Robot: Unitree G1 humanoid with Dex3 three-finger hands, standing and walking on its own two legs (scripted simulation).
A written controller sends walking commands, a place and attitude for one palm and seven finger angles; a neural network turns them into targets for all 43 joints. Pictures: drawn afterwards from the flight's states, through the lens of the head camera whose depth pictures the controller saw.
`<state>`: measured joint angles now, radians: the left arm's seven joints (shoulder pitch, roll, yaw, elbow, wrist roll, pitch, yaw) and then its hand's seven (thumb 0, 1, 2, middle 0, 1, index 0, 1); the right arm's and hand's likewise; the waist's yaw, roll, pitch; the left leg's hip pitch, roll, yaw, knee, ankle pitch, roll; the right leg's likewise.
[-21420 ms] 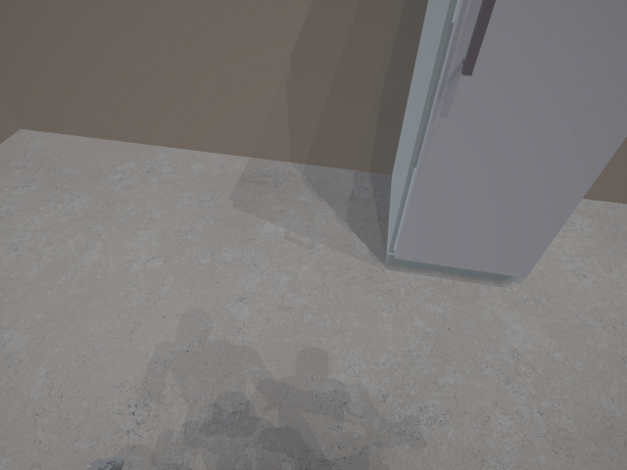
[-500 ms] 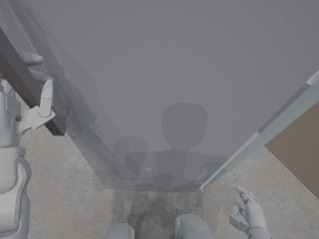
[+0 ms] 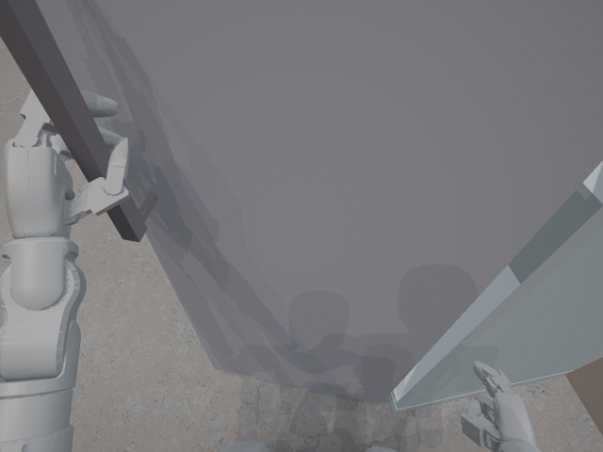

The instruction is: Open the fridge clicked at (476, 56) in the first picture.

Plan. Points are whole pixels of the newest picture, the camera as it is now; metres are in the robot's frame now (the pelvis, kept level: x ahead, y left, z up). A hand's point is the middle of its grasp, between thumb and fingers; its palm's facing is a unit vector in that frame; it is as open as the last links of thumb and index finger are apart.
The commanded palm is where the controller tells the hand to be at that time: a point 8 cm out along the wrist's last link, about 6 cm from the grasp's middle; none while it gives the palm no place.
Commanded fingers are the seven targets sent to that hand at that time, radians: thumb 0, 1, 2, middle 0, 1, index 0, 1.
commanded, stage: stop walking and hold the door back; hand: left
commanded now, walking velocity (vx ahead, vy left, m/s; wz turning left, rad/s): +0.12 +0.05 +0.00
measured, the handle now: (96, 123) +0.35 +0.24 +0.25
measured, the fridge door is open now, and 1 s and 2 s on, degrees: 68 67 65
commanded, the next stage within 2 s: loosen the grip on the handle in 0.98 s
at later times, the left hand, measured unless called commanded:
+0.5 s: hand (127, 152) +0.35 +0.22 +0.22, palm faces +0.40 -0.89 -0.23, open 5.8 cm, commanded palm +0.30 +0.27 +0.21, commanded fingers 0.00 0.90 0.90 -0.45 -1.40 -0.45 -1.40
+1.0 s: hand (121, 163) +0.33 +0.22 +0.22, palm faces +0.36 -0.91 -0.21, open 5.8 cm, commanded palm +0.29 +0.27 +0.21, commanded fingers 0.00 0.90 0.90 -0.45 -1.40 -0.45 -1.40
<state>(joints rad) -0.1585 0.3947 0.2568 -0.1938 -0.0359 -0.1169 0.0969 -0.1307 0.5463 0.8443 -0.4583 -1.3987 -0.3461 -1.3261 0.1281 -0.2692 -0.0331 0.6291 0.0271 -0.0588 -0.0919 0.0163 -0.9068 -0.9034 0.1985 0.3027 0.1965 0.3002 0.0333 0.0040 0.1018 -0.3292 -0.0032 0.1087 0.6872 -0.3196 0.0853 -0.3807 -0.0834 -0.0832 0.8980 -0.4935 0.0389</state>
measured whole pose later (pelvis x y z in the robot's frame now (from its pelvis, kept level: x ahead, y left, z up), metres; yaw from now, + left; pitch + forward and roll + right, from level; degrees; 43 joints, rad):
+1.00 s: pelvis -0.06 -0.02 +0.01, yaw +0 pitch -1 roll +0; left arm -0.48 0.42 0.28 0.43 -0.04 -0.19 0.08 -0.05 0.64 0.77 -0.46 -1.40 -0.40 -1.40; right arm 0.22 -0.23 0.03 0.70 0.03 -0.04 -0.10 0.01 -0.90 -0.90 0.21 0.30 0.20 0.30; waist -0.03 0.03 0.01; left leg -0.30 0.06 0.14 0.56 -0.24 0.01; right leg -0.29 -0.04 0.01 0.52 -0.23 0.04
